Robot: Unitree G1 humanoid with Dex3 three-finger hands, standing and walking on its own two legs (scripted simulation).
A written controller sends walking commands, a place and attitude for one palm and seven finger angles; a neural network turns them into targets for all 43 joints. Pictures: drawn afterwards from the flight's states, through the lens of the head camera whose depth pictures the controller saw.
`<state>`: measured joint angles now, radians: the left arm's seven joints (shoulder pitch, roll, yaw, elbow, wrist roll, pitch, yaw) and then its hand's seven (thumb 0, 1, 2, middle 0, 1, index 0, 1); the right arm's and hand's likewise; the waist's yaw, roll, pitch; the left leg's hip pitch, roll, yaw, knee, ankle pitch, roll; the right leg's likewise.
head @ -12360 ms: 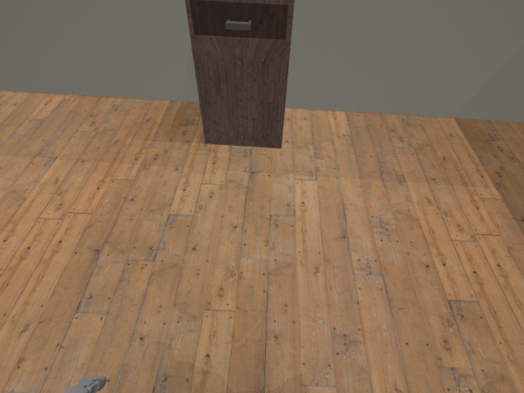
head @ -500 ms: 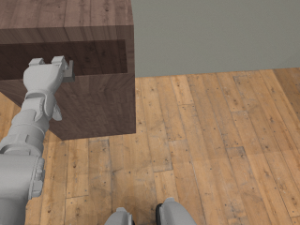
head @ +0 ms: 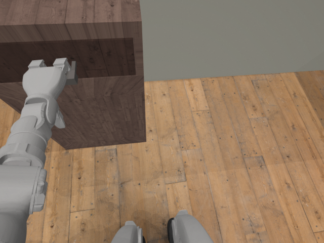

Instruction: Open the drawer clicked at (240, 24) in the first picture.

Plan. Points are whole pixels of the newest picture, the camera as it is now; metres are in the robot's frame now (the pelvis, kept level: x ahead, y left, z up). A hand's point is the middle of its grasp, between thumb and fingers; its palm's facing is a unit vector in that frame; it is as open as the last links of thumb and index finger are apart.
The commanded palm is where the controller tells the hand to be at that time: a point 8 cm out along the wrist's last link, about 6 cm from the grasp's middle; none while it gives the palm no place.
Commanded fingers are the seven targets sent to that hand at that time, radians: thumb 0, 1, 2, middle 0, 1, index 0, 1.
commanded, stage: lower the fingers behind the handle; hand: left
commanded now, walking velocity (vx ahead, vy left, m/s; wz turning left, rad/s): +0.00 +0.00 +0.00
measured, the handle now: (55, 72) +0.55 +0.25 +0.01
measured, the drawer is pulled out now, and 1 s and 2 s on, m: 0.00 0.00 0.11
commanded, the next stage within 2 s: close the thumb around the handle in 0.08 s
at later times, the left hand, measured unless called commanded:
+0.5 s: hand (55, 95) +0.49 +0.25 -0.01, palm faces -0.07 -0.03 -1.00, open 10.9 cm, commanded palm +0.48 +0.24 +0.04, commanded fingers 0.00 0.45 0.71 -0.37 -1.30 -0.37 -1.30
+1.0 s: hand (56, 94) +0.49 +0.25 -0.01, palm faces -0.07 -0.03 -1.00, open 6.0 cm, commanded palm +0.47 +0.24 +0.04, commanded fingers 0.00 0.90 0.90 -0.40 -1.35 -0.40 -1.35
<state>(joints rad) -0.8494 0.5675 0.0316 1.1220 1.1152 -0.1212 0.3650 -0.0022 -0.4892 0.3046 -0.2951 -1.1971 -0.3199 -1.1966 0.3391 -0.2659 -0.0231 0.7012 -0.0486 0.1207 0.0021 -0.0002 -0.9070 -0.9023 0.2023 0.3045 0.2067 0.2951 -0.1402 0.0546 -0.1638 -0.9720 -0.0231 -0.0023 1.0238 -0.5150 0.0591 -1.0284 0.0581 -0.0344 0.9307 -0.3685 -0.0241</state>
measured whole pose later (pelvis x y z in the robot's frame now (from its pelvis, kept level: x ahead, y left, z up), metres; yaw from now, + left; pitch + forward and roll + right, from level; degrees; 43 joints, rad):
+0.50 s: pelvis +0.00 +0.00 +0.00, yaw +0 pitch +27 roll -3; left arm -0.86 0.56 0.03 1.14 1.12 -0.12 0.39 0.00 -0.05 0.49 -0.32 -1.23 -0.35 -1.24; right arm 0.33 -0.27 -0.02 0.71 -0.05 0.12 0.00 0.00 -0.91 -0.90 0.20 0.30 0.21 0.30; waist -0.14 0.05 -0.16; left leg -0.98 -0.03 0.00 1.03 -0.51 0.06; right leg -1.04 0.06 -0.04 0.94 -0.37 -0.03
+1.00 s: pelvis +0.00 +0.00 +0.00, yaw +0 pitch +27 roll -3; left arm -0.83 0.57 0.04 1.10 1.11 -0.12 0.38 0.00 0.67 0.77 -0.31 -1.34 -0.37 -1.33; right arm 0.35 -0.27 -0.03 0.72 -0.05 0.12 0.00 0.00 -0.91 -0.90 0.20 0.30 0.21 0.30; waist -0.14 0.06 -0.16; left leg -0.97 -0.02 0.00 1.02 -0.52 0.06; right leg -1.03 0.06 -0.03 0.93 -0.37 -0.02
